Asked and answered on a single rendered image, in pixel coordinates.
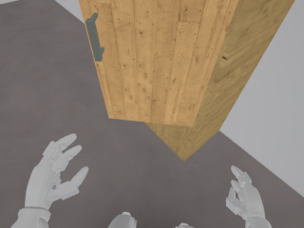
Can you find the robot left thigh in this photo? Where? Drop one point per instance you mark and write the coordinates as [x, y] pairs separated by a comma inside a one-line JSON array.
[[123, 221]]

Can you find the robot left hand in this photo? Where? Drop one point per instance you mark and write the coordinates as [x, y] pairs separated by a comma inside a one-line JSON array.
[[47, 173]]

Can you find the robot right hand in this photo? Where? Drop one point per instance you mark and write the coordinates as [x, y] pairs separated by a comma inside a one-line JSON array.
[[249, 203]]

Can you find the robot left forearm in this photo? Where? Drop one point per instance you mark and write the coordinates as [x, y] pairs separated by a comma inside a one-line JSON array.
[[32, 217]]

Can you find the robot right forearm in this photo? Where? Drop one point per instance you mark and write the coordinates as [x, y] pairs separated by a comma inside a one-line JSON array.
[[257, 222]]

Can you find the handle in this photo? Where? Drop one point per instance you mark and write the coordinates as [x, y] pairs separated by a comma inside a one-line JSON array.
[[94, 38]]

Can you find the cupboard door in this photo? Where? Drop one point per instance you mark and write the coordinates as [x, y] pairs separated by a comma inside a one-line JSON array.
[[159, 55]]

